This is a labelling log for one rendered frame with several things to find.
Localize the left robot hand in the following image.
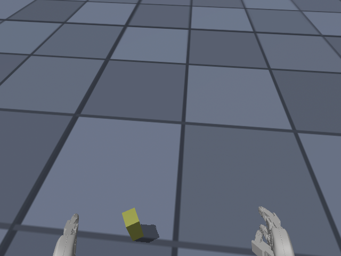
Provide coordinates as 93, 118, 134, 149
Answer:
53, 213, 79, 256

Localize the carton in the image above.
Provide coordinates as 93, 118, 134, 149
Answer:
122, 208, 144, 241

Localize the right robot hand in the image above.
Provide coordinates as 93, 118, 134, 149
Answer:
251, 206, 295, 256

